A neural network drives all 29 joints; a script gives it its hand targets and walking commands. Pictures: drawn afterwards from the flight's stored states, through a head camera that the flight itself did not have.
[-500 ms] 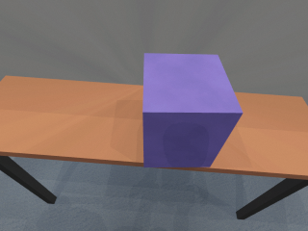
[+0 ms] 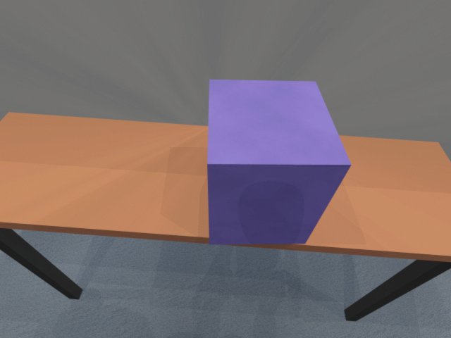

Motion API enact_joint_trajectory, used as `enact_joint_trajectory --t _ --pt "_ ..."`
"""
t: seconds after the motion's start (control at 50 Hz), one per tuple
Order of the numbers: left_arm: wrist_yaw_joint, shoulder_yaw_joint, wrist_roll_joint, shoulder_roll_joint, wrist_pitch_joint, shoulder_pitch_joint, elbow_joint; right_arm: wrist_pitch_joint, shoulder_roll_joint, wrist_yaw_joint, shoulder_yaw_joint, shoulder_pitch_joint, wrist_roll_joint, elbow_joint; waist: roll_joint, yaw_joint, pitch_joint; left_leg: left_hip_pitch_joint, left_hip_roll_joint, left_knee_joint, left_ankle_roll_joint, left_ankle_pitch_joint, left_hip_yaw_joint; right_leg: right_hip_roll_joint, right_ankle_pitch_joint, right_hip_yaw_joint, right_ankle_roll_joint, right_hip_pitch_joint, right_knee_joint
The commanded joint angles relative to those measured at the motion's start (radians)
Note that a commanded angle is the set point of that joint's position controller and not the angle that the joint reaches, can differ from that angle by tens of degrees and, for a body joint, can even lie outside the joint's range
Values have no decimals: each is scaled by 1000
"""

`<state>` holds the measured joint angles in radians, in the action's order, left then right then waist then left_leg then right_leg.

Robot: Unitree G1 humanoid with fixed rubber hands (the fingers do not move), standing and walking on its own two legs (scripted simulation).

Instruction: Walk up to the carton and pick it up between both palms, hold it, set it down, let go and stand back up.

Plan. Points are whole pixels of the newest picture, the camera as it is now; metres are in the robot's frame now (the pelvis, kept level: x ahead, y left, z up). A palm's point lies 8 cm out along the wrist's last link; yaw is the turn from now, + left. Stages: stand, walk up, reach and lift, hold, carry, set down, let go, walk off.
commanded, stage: walk up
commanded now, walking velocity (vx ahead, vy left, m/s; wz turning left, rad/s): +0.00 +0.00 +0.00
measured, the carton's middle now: (260, 166) +0.42 -0.05 +0.07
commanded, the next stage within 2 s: stand in 1.14 s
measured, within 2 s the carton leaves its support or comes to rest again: neither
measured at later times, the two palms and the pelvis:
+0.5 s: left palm out of the picture +0.00 +0.17 -0.14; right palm out of the picture -0.06 -0.32 -0.16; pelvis -0.02 -0.08 -0.01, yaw +0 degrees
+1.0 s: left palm out of the picture -0.01 +0.11 -0.15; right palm out of the picture +0.04 -0.31 -0.14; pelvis +0.03 -0.09 +0.00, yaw +1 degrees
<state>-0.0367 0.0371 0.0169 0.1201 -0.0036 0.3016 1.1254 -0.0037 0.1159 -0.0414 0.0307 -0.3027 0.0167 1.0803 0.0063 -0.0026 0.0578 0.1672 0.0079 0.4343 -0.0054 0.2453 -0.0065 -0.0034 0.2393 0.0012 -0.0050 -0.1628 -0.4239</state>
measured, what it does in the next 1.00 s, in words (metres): steps on the spot: right foot, then left foot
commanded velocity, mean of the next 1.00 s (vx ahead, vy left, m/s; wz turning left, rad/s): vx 0.02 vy -0.02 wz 0.02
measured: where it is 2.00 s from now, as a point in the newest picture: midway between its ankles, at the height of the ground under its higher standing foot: outside the picture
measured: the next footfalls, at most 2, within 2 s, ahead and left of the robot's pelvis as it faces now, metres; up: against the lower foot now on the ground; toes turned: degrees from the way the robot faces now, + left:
right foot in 0.48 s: +0.00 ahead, -0.21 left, +0.00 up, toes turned -3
left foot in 0.84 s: +0.04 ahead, +0.02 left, +0.00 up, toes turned -5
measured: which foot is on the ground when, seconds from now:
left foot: down 0.00-0.48, up 0.50-0.82, down 0.84-1.00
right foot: down 0.00-0.22, up 0.24-0.46, down 0.48-1.00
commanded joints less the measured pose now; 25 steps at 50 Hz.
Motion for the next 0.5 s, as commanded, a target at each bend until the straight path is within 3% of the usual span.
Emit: enact_joint_trajectory --t 0.0,0.14,0.16,0.18,0.2,0.22,0.24,0.26,0.3,0.34,0.38,0.4,0.42,0.44,0.46,0.48 --pt "0 8 -2 60 -6 68 4 -6 74 -7 13 -76 -1 1 -10 3 24 27 66 -80 33 -95 -55 -68 -98 56 35 -26 72" --pt "-5 8 0 66 -6 70 22 -12 60 -8 4 -97 0 20 -13 3 18 20 73 -79 34 -113 -56 -72 -121 60 37 -21 69" --pt "-22 56 -3 209 12 -1 -6 -16 190 -26 47 -18 -5 -51 39 30 176 95 177 79 25 -647 -71 -78 -450 11 10 -135 -127" --pt "-19 65 7 218 25 31 -20 -17 220 -35 58 -109 6 -46 22 66 33 -26 278 28 89 -632 -207 -28 -191 -39 -8 -191 -249" --pt "-11 56 20 166 37 25 -31 -10 242 -41 72 -191 8 -35 -89 108 -58 -111 402 -50 172 -572 -338 16 123 -75 -29 -271 -435" --pt "-3 52 31 126 47 23 -40 -5 255 -47 84 -239 16 -16 -180 121 -123 -121 460 -92 226 -448 -405 9 279 -35 -29 -308 -596" --pt "6 44 37 97 55 15 -53 3 246 -53 85 -227 21 -8 -184 95 -108 -43 441 -124 233 -217 -383 -10 264 22 -24 -321 -718" --pt "15 41 40 78 58 0 -72 9 219 -55 81 -158 21 -17 -180 61 -52 35 396 -153 206 -44 -331 -30 213 68 -21 -332 -761" --pt "25 47 40 94 62 -6 -105 17 172 -53 66 -19 27 -54 -214 4 61 227 305 -203 128 121 -205 -33 147 66 -28 -295 -698" --pt "28 45 31 97 61 22 -111 17 152 -42 61 54 38 -74 -238 -22 67 257 229 -193 85 78 -99 -9 147 -15 -38 -211 -485" --pt "24 19 10 43 44 50 -112 18 146 -30 54 7 32 -46 -282 -23 13 165 158 -145 90 37 -64 -4 153 -70 -39 -94 -226" --pt "20 16 1 40 30 82 -103 26 156 -26 52 -48 21 -19 -255 -27 -6 154 123 -84 91 42 -42 5 63 -89 -39 -13 -84" --pt "11 20 -1 66 18 138 -78 33 155 -20 55 -94 19 0 -179 -29 1 181 101 21 83 56 -33 0 -14 -84 -50 59 47" --pt "4 29 -1 128 6 175 -65 35 110 -11 47 -131 14 2 9 -30 2 241 55 133 61 143 -26 -50 -21 -29 -59 106 132" --pt "0 34 10 209 -4 184 -83 38 62 -6 34 -189 10 -10 253 -5 -16 336 11 287 16 339 -4 -256 34 193 -45 111 194" --pt "-4 34 12 268 -6 153 -108 46 50 -5 33 -168 7 -27 322 -4 16 317 8 383 3 377 -10 -381 65 310 21 -46 243"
